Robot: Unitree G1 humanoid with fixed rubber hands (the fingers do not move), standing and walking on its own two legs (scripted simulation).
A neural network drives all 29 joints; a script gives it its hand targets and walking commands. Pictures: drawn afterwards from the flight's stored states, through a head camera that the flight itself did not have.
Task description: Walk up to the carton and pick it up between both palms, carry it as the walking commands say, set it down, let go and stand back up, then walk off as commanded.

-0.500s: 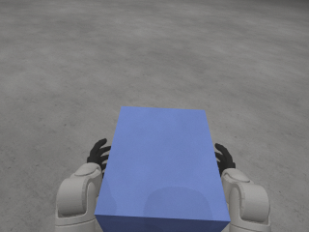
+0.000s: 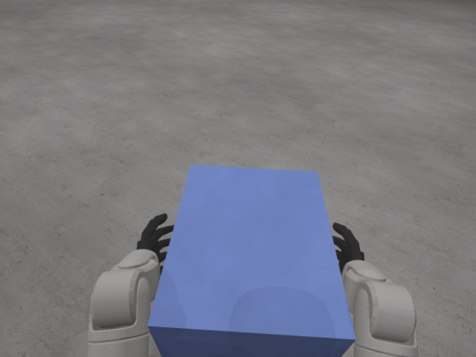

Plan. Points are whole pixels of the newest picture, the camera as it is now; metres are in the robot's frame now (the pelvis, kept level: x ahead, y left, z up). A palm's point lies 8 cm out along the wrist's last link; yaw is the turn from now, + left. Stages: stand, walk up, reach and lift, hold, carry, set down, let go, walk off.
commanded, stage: carry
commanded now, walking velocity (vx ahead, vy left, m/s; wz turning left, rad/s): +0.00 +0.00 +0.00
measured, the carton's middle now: (247, 282) +0.27 +0.00 +0.02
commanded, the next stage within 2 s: none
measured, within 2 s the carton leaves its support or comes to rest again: neither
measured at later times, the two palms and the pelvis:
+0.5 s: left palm (158, 258) +0.27 +0.14 +0.08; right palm (356, 270) +0.26 -0.17 +0.08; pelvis +0.01 -0.01 +0.00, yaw +0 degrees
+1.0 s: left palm (143, 260) +0.26 +0.16 +0.08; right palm (342, 269) +0.26 -0.14 +0.08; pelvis +0.00 +0.01 -0.01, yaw +1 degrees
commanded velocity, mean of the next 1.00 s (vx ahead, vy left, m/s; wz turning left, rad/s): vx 0.00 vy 0.06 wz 0.00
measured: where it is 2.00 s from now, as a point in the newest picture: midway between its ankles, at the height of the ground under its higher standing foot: outside the picture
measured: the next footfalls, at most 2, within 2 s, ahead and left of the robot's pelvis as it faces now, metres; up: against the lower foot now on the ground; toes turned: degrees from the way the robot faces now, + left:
none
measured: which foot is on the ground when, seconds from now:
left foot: down 0.00-1.00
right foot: down 0.00-1.00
